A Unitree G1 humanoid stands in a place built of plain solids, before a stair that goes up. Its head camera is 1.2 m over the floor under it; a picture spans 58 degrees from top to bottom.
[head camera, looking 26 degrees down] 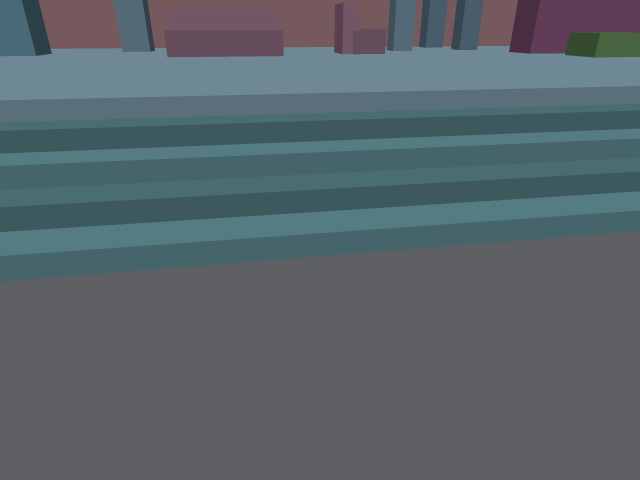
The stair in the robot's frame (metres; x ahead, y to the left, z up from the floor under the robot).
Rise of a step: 0.15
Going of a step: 0.32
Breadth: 6.24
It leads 10 degrees to the left of straight ahead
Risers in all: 5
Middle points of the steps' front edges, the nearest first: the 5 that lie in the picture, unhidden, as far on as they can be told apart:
2.32 -0.46 0.15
2.64 -0.41 0.30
2.95 -0.36 0.45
3.27 -0.30 0.60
3.59 -0.25 0.75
